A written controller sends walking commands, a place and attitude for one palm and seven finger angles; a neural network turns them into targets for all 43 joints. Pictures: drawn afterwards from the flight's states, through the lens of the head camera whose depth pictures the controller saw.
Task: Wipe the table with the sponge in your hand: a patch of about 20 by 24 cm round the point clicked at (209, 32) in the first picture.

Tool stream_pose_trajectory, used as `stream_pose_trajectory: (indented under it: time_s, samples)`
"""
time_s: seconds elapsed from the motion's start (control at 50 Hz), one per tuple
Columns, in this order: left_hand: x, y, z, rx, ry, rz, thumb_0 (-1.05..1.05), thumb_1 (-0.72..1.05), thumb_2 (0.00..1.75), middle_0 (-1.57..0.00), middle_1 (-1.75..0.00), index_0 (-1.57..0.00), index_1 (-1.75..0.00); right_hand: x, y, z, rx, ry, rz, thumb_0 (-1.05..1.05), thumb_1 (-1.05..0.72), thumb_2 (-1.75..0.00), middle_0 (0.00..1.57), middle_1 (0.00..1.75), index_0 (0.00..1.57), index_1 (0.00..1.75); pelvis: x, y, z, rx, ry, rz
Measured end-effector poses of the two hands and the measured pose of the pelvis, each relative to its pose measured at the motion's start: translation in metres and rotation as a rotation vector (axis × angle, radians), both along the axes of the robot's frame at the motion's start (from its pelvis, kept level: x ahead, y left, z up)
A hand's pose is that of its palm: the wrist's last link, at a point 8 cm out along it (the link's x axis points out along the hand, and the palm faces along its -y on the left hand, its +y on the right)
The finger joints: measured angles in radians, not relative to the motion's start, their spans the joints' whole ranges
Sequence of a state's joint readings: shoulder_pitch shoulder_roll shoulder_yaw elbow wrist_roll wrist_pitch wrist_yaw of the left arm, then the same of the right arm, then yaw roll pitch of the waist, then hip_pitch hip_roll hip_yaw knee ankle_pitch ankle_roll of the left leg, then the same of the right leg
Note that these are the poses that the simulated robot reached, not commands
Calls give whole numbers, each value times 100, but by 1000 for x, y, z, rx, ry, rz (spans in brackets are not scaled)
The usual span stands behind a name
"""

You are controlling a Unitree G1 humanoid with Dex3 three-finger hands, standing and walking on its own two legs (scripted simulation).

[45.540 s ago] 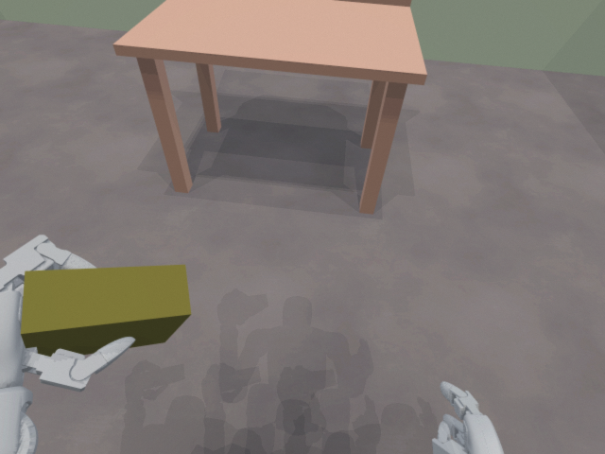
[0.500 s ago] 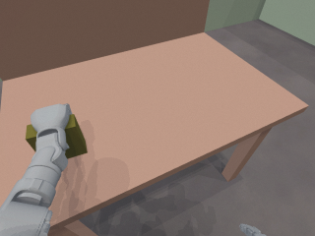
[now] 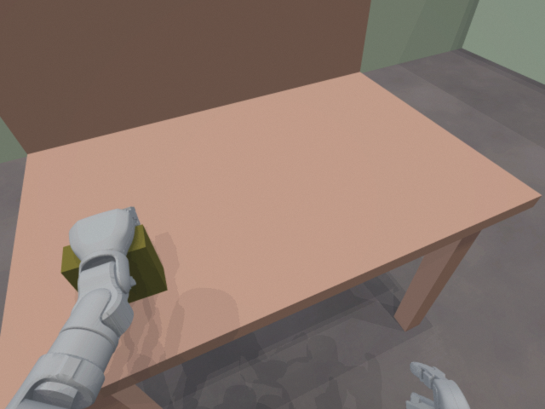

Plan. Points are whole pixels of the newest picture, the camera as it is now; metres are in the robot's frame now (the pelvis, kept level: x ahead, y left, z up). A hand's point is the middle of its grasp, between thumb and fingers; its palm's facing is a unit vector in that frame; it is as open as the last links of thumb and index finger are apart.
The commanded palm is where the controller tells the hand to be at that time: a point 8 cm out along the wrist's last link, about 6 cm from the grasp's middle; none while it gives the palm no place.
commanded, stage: wipe back along the first lane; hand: left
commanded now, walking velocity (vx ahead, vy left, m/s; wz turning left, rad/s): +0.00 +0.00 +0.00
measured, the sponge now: (123, 277) +0.32 +0.30 -0.01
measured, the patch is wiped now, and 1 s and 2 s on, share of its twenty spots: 0.95 0.95 0.95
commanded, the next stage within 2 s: lift the sponge slowly off the table in 0.30 s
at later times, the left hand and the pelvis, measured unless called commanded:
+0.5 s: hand (123, 283) +0.28 +0.26 +0.05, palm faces -0.01 -0.07 -1.00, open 9.6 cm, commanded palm +0.25 +0.25 +0.10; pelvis -0.01 -0.02 +0.00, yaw -1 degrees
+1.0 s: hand (126, 286) +0.27 +0.25 +0.06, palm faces -0.02 -0.10 -0.99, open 9.6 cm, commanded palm +0.25 +0.24 +0.13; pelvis -0.02 -0.02 +0.00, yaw -1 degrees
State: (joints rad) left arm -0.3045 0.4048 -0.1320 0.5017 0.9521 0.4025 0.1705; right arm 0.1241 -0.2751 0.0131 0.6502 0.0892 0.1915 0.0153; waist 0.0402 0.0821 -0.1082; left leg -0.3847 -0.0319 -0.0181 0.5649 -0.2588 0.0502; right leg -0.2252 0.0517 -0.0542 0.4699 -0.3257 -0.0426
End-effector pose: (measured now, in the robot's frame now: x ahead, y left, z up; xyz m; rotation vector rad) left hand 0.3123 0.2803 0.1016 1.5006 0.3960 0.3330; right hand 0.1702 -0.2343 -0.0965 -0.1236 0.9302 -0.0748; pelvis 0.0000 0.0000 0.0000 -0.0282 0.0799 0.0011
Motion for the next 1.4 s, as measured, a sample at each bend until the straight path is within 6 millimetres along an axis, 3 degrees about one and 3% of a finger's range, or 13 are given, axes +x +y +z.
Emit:
stream_pose_trajectory:
  time_s: [0.5, 1.0, 1.4]
  samples:
    - [-53, -28, 0, -19, -21, -8, 2, -46, 108, -72, -145, -74, -146, 22, -10, 16, 20, -118, 13, 1, -90, -90, 19, 30, 20, 30, -7, -15, 2, 15, -61, -18]
    - [-61, -37, 10, -56, -17, -59, 0, -49, 108, -78, -139, -79, -140, 8, -9, 12, -2, -128, 26, 2, -90, -90, 19, 30, 20, 30, -21, -21, 4, 21, -98, -14]
    - [-55, -38, 34, -56, -27, -43, 0, -49, 108, -78, -139, -79, -139, 24, -13, 25, -4, -190, 39, 2, -90, -90, 19, 30, 20, 30, -21, -25, 6, 26, -117, -17]
